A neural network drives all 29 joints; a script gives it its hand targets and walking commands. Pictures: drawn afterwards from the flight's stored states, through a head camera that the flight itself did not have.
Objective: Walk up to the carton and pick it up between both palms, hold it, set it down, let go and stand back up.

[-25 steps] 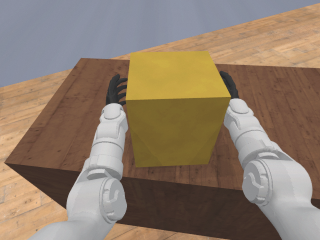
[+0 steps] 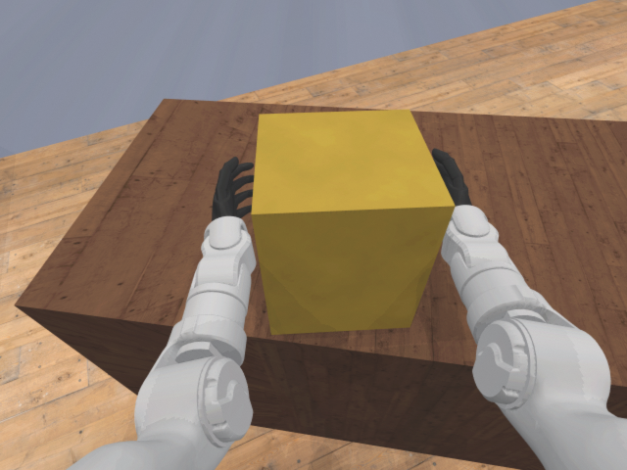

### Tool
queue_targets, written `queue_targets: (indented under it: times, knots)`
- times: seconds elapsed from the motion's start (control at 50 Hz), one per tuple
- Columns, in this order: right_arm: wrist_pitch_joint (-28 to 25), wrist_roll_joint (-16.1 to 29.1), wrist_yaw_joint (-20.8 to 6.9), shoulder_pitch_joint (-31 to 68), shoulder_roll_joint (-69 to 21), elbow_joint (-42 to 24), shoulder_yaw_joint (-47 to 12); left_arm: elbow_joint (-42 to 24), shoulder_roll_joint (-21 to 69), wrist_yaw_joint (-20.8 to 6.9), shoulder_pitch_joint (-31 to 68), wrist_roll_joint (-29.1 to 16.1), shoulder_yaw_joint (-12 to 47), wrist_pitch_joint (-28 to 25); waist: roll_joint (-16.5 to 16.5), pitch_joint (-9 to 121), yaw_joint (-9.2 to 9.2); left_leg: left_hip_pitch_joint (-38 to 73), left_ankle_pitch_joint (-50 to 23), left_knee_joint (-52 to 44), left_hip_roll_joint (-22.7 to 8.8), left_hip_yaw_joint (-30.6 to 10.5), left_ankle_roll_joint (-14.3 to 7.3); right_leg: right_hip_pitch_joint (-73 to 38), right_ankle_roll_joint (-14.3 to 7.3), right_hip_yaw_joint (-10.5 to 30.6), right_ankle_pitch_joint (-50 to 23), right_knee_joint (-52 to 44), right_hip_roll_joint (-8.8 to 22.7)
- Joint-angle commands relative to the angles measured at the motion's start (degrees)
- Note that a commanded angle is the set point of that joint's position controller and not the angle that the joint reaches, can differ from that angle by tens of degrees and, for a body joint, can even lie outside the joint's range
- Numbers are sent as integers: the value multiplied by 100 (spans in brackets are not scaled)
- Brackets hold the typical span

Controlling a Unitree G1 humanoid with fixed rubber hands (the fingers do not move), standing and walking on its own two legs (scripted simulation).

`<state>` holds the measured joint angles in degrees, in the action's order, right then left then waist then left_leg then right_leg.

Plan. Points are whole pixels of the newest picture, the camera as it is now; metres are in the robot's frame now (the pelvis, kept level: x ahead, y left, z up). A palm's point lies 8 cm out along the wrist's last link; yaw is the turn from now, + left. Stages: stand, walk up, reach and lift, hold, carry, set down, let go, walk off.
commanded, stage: set down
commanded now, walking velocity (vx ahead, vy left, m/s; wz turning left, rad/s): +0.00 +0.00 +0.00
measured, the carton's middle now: (338, 225) +0.43 +0.05 +0.05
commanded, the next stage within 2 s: none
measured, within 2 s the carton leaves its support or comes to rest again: rests again in 1.72 s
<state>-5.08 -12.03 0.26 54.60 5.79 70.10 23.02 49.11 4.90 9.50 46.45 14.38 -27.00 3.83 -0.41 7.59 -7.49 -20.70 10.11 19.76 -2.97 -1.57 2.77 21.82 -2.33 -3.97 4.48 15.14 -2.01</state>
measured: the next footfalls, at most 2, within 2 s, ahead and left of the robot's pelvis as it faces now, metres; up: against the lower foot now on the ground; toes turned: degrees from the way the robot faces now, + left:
none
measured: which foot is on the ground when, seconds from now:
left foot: down 0.00-1.00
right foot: down 0.00-1.00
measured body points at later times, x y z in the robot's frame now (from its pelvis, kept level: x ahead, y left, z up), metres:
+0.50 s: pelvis +0.00 +0.00 +0.00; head +0.05 +0.01 +0.45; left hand +0.40 +0.20 +0.08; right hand +0.46 -0.10 +0.08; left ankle -0.02 +0.15 -0.75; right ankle +0.02 -0.09 -0.75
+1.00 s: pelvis +0.01 +0.00 +0.00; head +0.05 +0.01 +0.45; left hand +0.40 +0.20 +0.07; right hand +0.46 -0.10 +0.08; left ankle -0.02 +0.15 -0.75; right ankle +0.02 -0.09 -0.75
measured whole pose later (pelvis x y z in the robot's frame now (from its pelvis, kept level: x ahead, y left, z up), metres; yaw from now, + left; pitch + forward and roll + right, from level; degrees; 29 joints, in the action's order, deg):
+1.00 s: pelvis +0.01 +0.00 +0.00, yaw -1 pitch +9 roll +0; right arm -10.1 -21.7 -3.8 50.1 1.1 64.0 34.1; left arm 41.9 9.1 7.0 41.0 21.5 -30.9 0.6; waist 1.3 4.0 -7.1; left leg -17.1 10.4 18.4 -2.5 -0.5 2.3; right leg 19.5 -2.0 -3.1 5.7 15.9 -1.6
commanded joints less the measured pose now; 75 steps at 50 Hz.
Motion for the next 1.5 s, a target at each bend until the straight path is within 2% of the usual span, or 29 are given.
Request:
queue_targets:
  times: [0.0, 0.08, 0.16, 0.18, 0.26, 0.28, 0.32, 0.36, 0.48, 0.6, 0.92, 0.98, 1.0, 1.06, 1.1, 1.18, 1.2, 1.22, 1.24, 1.26, 1.3, 1.32, 1.34, 1.36, 1.38, 1.4, 1.42, 1.44, 1.48]
  knots:
    - [-613, -255, -829, 3923, -2978, -938, -815, -504, 2962, -547, 3853, 12, 1643, -288, 227, 3698, 15, 433, -2151, -15, 292, 716, 145, -2680, 302, -148, -1754, 432, 41]
    - [-654, -352, -854, 3757, -2949, -751, -667, -581, 2889, -540, 3814, 73, 1545, -323, 269, 3710, 41, 549, -2283, 13, 286, 755, 139, -2564, 282, -158, -1675, 383, 35]
    - [-770, -454, -867, 3715, -3000, -870, -781, -538, 2831, -574, 3561, 160, 1432, -411, 430, 3728, -55, 162, -2109, -42, 336, 810, 44, -3000, 361, -98, -2040, 516, 91]
    - [-811, -452, -862, 3633, -3001, -838, -779, -587, 2853, -578, 3540, 159, 1497, -442, 333, 3768, 5, 179, -2234, -42, 321, 803, 82, -3049, 359, -103, -2296, 584, 94]
    - [-834, -579, -878, 3498, -2965, -818, -721, -487, 2760, -637, 3329, 266, 1364, -464, 400, 3549, -61, 105, -2096, -108, 327, 843, 34, -3045, 359, -101, -2127, 540, 110]
    - [-853, -628, -881, 3442, -2913, -763, -593, -590, 2830, -634, 3394, 259, 1484, -479, 296, 3498, 70, 200, -2106, -108, 306, 812, 83, -2953, 332, -141, -2112, 533, 88]
    - [-885, -667, -884, 3376, -2945, -775, -573, -632, 2878, -630, 3337, 326, 1481, -476, 215, 3522, 19, 290, -2181, -79, 311, 827, 94, -2829, 304, -133, -1955, 482, 90]
    - [-831, -736, -885, 3174, -2910, -609, -422, -718, 2829, -630, 3273, 396, 1412, -441, 218, 3273, 97, 381, -2102, -137, 299, 809, 101, -2761, 284, -176, -1698, 425, 61]
    - [-884, -871, -930, 2971, -2900, -671, -331, -791, 2869, -624, 3059, 523, 1428, -442, 83, 3329, 111, 458, -2288, -53, 301, 849, 111, -2644, 265, -197, -1717, 446, 66]
    - [-818, -1062, -980, 2807, -2828, -728, -103, -742, 2741, -656, 2770, 652, 1217, -366, 257, 2882, 82, 405, -1868, -206, 312, 873, 17, -2507, 262, -188, -1058, 289, 89]
    - [-764, -1136, -954, 2416, -2502, -907, 40, -931, 2385, -640, 2419, 742, 1086, -374, 204, 2708, 98, 613, -2081, -141, 329, 945, 18, -2498, 270, -134, -1148, 312, 56]
    - [-741, -1124, -918, 2420, -2414, -942, -4, -825, 2247, -642, 2333, 789, 949, -396, 328, 2501, 55, 455, -2089, -135, 344, 979, -19, -2671, 328, -109, -1351, 385, 70]
    - [-737, -1231, -934, 2485, -2711, -1017, 6, -874, 2538, -696, 2364, 840, 1010, -404, 394, 2492, 134, 440, -2028, -168, 347, 966, -23, -2709, 363, -125, -1421, 383, 75]
    - [-704, -1044, -854, 2341, -2047, -991, 81, -914, 2016, -617, 2253, 757, 931, -404, 263, 2500, 135, 595, -2120, -138, 341, 978, 42, -2622, 323, -114, -1358, 366, 39]
    - [-731, -1121, -858, 2463, -2254, -1074, 57, -951, 2195, -613, 2355, 786, 932, -429, 283, 2510, 94, 558, -2134, -126, 338, 977, 8, -2523, 331, -136, -1239, 354, 54]
    - [-689, -965, -790, 2402, -1604, -995, 96, -957, 1665, -500, 2317, 736, 827, -472, 253, 2655, 91, 621, -2264, -78, 333, 988, 47, -2487, 298, -83, -1383, 372, 26]
    - [-700, -981, -804, 2461, -1896, -1073, 12, -1029, 1958, -520, 2298, 816, 822, -481, 283, 2612, 60, 646, -2348, -74, 333, 982, 41, -2497, 305, -105, -1344, 340, 20]
    - [-704, -946, -789, 2406, -1667, -1061, 46, -982, 1782, -501, 2264, 759, 897, -479, 227, 2716, 124, 745, -2406, -18, 338, 987, 86, -2434, 275, -109, -1379, 352, -4]
    - [-718, -658, -709, 2323, -747, -1097, -19, -1043, 1077, -357, 2123, 554, 910, -511, 124, 3155, 48, 853, -2760, 98, 333, 1011, 143, -2415, 213, -56, -1626, 440, -55]
    - [-686, -702, -657, 2576, -1266, -1132, 9, -1158, 1506, -355, 2311, 649, 816, -521, 264, 2797, 102, 678, -2556, 68, 343, 961, 68, -2336, 263, -50, -1393, 327, -19]
    - [-622, -444, -594, 2458, -650, -1134, -105, -1188, 909, -265, 2273, 506, 782, -506, 250, 2969, 31, 528, -2456, 24, 357, 974, 63, -2570, 288, 29, -1540, 408, -1]
    - [-573, -480, -591, 2653, -1138, -1152, -176, -1160, 1187, -311, 2443, 515, 764, -490, 454, 2580, 86, 314, -2103, -73, 358, 952, -11, -2600, 349, 30, -1301, 344, 29]
    - [-555, -601, -633, 2649, -1317, -1162, -103, -1130, 1366, -368, 2546, 531, 813, -473, 442, 2583, 139, 254, -1838, -164, 358, 952, -20, -2605, 345, 10, -1114, 313, 47]
    - [-567, -359, -597, 2536, -381, -1257, -125, -1104, 599, -253, 2432, 354, 824, -514, 252, 3158, -3, 372, -2070, -92, 366, 1018, 68, -2632, 269, 69, -1256, 410, 11]
    - [-529, -203, -528, 2622, -356, -1220, -248, -1028, 555, -173, 2385, 263, 863, -534, 370, 3059, 40, 285, -2088, -43, 361, 983, 27, -2580, 268, 104, -1273, 389, -13]
    - [-507, -59, -481, 2623, -375, -1321, -392, -1258, 542, -111, 2482, 145, 969, -557, 265, 3310, 37, 182, -2123, 3, 355, 940, 33, -2598, 255, 147, -1408, 434, -5]
    - [-434, 67, -434, 2790, -207, -1239, -385, -1072, 293, -62, 2641, 62, 917, -556, 267, 3178, 14, -35, -1793, -28, 367, 935, 23, -2526, 244, 170, -1092, 420, 17]
    - [-411, 102, -422, 2860, -340, -1285, -443, -1094, 468, -37, 2655, -30, 1081, -526, 279, 3111, 110, -87, -1680, -34, 344, 879, 16, -2462, 232, 149, -994, 399, 11]
    - [-338, 224, -446, 2747, -87, -1191, -539, -1075, 269, 7, 2599, -46, 1074, -491, 157, 3337, 2, 69, -1809, 19, 346, 867, 52, -2385, 186, 158, -933, 402, 0]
